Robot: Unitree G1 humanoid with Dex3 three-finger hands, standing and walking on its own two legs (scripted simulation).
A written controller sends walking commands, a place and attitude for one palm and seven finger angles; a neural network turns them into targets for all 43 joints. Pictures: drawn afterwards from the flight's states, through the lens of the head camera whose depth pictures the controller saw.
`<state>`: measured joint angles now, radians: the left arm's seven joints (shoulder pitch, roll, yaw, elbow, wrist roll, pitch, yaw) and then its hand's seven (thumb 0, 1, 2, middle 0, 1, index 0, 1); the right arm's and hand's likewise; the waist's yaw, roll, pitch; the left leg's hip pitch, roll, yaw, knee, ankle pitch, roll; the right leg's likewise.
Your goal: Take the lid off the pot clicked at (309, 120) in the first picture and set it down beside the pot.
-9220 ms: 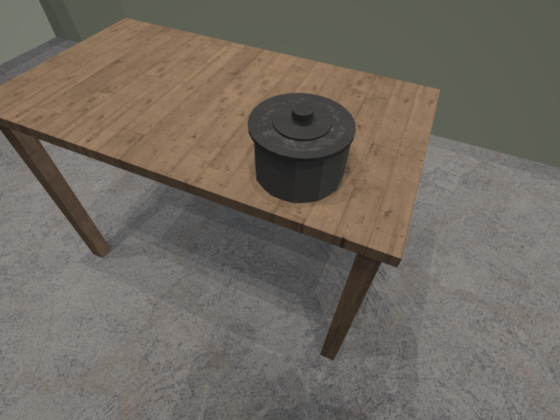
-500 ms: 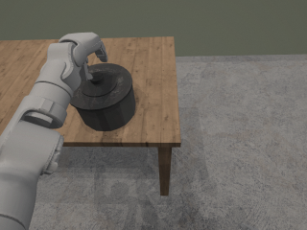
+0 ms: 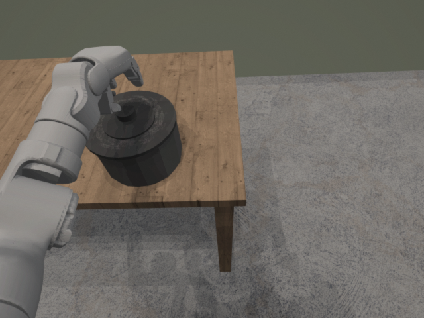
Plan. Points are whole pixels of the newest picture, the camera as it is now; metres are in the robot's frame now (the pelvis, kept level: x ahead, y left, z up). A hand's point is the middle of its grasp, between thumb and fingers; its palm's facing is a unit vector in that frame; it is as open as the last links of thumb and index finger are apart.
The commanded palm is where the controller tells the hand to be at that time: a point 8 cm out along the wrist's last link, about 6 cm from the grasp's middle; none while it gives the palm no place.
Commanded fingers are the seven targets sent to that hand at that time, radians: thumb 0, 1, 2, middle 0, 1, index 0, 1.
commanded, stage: move the open hand above the knob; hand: left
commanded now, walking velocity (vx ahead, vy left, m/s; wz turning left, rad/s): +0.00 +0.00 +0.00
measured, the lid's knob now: (125, 112) +0.51 +0.16 +0.11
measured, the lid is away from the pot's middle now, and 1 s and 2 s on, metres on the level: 0.00 0.00 0.00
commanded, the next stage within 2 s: lower the open fingers around the knob in 0.84 s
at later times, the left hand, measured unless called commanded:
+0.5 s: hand (106, 100) +0.47 +0.17 +0.18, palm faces -0.30 -0.01 -0.95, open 9.9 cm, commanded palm +0.47 +0.17 +0.24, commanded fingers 0.00 -0.27 1.43 -0.85 -0.08 -0.85 -0.08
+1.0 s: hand (112, 96) +0.49 +0.16 +0.17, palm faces -0.33 -0.02 -0.94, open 9.9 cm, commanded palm +0.47 +0.16 +0.24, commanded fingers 0.00 -0.27 1.43 -0.85 -0.08 -0.85 -0.08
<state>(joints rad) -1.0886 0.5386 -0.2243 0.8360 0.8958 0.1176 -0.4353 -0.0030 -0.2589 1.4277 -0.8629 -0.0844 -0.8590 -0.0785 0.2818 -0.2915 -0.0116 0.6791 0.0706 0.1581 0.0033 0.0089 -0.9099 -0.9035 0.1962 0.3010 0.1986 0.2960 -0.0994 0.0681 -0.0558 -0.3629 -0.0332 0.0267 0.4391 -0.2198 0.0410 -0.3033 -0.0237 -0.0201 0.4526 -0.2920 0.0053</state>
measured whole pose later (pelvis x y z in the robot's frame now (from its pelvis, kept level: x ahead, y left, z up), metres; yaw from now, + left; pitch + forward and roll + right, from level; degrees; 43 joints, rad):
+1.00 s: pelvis +0.00 +0.01 +0.00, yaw +0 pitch +9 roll +0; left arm -1.16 0.51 -0.26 0.97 0.91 0.17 -0.42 0.00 -0.26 1.43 -0.86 -0.08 -0.86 -0.08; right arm 0.28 -0.29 0.00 0.69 0.08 0.14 0.00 0.01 -0.91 -0.90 0.20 0.30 0.20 0.30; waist -0.11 0.06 -0.06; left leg -0.38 -0.04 0.03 0.45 -0.22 0.05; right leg -0.32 -0.03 -0.02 0.45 -0.28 0.01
